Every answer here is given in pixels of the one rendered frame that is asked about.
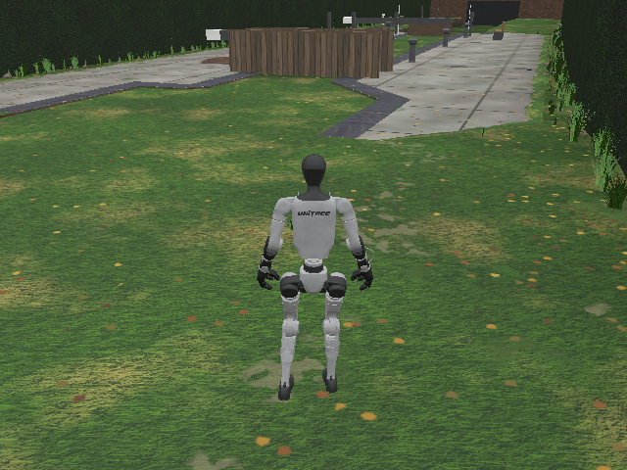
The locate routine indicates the right robot hand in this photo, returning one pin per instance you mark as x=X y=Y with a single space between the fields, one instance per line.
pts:
x=363 y=275

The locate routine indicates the right robot upper arm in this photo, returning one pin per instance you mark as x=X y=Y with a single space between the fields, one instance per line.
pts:
x=345 y=207

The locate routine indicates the left robot forearm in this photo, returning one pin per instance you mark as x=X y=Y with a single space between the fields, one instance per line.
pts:
x=267 y=258

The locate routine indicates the right robot forearm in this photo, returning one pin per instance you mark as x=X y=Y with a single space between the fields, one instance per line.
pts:
x=361 y=258

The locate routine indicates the robot torso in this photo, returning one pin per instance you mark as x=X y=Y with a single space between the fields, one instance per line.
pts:
x=313 y=236

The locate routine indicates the left robot hand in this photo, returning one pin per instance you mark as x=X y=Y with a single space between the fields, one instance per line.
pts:
x=261 y=278

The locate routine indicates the left robot upper arm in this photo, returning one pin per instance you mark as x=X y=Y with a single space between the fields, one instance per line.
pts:
x=283 y=206

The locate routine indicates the robot right shin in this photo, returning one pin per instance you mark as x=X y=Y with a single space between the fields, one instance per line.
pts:
x=332 y=344

